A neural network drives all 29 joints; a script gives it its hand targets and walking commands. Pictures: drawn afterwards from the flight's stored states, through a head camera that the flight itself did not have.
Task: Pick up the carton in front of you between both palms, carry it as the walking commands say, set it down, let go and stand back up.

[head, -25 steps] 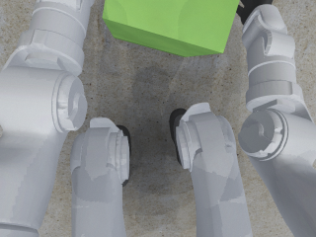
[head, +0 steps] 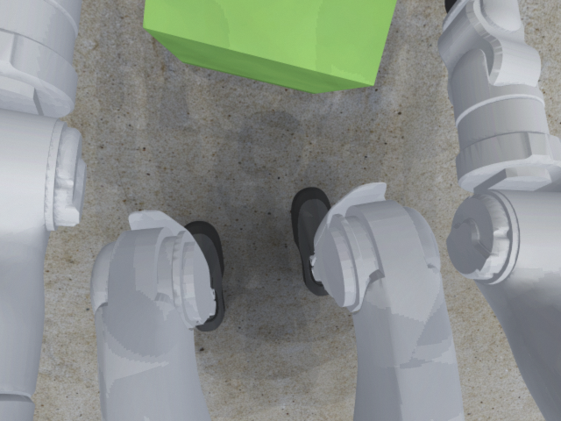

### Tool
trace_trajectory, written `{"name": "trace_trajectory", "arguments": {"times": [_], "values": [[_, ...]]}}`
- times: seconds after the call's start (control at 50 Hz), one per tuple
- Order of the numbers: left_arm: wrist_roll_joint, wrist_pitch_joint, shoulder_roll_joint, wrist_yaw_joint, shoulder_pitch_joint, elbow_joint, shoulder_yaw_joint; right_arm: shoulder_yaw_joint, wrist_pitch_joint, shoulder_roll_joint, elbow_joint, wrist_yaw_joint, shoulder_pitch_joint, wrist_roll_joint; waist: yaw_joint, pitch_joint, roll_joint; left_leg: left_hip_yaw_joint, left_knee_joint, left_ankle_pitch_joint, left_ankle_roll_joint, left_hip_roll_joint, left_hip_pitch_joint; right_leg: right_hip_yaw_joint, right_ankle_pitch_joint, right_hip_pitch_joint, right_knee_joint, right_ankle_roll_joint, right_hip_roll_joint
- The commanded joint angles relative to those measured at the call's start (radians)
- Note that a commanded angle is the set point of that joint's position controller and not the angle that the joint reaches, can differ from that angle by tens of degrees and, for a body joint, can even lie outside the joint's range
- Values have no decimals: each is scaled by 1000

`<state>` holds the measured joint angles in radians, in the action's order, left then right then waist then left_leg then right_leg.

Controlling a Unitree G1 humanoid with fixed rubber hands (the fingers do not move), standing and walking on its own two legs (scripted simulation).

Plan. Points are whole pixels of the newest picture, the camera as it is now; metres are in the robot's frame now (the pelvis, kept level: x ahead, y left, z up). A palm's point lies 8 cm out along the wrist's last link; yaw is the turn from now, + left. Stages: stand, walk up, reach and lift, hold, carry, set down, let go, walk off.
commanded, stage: set down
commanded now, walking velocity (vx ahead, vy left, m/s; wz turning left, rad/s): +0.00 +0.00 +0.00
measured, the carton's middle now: out of the picture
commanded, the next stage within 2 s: let go in 0.88 s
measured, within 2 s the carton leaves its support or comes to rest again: neither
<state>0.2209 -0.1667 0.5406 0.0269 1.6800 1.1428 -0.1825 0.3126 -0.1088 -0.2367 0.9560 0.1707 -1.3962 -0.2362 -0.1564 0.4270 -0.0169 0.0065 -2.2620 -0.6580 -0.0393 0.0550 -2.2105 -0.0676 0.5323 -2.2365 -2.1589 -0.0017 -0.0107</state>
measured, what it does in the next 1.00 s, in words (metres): rises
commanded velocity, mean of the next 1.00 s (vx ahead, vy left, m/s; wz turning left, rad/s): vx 0.00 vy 0.00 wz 0.00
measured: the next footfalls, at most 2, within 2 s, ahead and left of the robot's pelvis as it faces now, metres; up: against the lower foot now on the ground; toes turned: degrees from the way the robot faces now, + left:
none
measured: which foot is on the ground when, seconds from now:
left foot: down 0.00-1.00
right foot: down 0.00-1.00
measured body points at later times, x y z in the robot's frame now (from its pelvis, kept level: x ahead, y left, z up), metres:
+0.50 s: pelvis +0.01 +0.01 +0.13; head +0.36 +0.02 +0.41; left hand +0.63 +0.15 +0.02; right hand +0.53 -0.23 +0.02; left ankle +0.09 +0.10 -0.33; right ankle +0.13 -0.11 -0.33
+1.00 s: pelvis +0.03 +0.00 +0.27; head +0.35 +0.01 +0.58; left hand +0.62 +0.16 +0.17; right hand +0.52 -0.23 +0.16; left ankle +0.09 +0.10 -0.33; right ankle +0.13 -0.11 -0.33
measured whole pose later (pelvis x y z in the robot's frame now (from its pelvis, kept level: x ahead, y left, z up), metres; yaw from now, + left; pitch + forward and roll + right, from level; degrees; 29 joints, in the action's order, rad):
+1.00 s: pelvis +0.03 +0.00 +0.27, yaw +2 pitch +46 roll -1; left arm -0.07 -0.24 0.42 -0.07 1.37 1.07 0.17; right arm 0.44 -0.23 -0.10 0.68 0.09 -1.06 0.01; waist -0.16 -0.02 0.04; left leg 0.03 -1.19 -0.37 -0.03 0.08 -1.61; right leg 0.01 0.29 -1.64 -1.12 0.01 -0.03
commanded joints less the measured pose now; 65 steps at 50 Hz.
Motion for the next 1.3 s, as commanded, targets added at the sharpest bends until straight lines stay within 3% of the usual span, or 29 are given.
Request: {"name": "trace_trajectory", "arguments": {"times": [0.0,0.08,0.16,0.28,0.36,0.44,0.56,0.64,0.72,0.9,0.98,1.04,1.08,1.12,1.18,1.28], "values": [[-66,-43,119,-9,310,-133,113,-15,-58,-103,-273,49,-195,16,-57,-1545,157,-23,293,268,-3,8,552,22,-487,978,236,36,-46],[-127,-57,111,-41,226,-44,198,8,-99,-18,-227,50,-121,73,-31,-1283,110,-15,390,161,-20,14,384,36,-354,877,320,44,-50],[-159,-43,83,-62,192,-38,229,48,-91,-9,-248,32,-102,126,-52,-1275,112,2,450,206,-9,14,413,27,-388,819,367,51,-47],[-174,-55,61,-65,219,-73,218,89,-100,-35,-286,6,-94,146,-89,-1365,206,24,564,261,10,16,660,-20,-364,704,460,52,-39],[-171,-87,48,-61,238,-163,190,104,-124,-59,-325,-7,-52,131,-108,-1528,285,34,630,380,28,18,914,-45,-387,687,537,50,-39],[-176,-120,29,-56,214,-229,191,117,-147,-77,-374,-24,-11,126,-112,-1623,315,40,688,505,39,23,1077,-55,-437,695,615,49,-45],[-215,-122,23,-55,140,-230,249,118,-148,-59,-393,-50,49,143,-82,-1604,285,43,790,610,42,27,1125,-36,-520,767,723,55,-49],[-240,-109,15,-68,66,-184,290,107,-142,-15,-367,-62,91,161,-61,-1521,231,37,895,590,36,29,1076,-17,-549,864,814,61,-50],[-249,-87,4,-86,30,-167,310,117,-127,5,-373,-60,106,191,-66,-1479,185,33,996,559,32,32,1056,-3,-572,981,905,67,-49],[-290,-55,-25,-100,-41,-160,358,135,-103,25,-373,-74,168,251,-50,-1457,182,39,1177,575,41,27,1192,1,-573,1131,1083,61,-41],[-348,-37,-99,-68,-240,-215,421,112,-80,30,-383,-125,356,291,-18,-1548,188,53,1235,734,51,26,1369,3,-638,1206,1140,53,-47],[-376,-16,-185,-17,-427,-331,455,72,-44,11,-434,-181,509,323,-4,-1598,176,74,1281,877,58,20,1499,4,-704,1273,1181,40,-50],[-372,-2,-245,22,-539,-428,448,30,-27,-13,-476,-214,587,331,-1,-1578,152,80,1323,906,66,15,1539,9,-723,1338,1212,28,-47],[-360,12,-285,53,-624,-517,432,-1,-13,-44,-499,-239,653,328,-1,-1503,120,76,1370,860,72,14,1525,19,-710,1419,1248,18,-40],[-336,29,-297,77,-748,-608,416,-49,3,-69,-512,-263,752,303,7,-1352,83,49,1450,685,76,17,1467,45,-648,1565,1313,10,-25],[-312,61,-298,64,-974,-620,391,-138,22,-37,-458,-279,957,253,30,-1075,67,15,1564,408,56,8,1401,95,-492,1731,1419,14,0]]}}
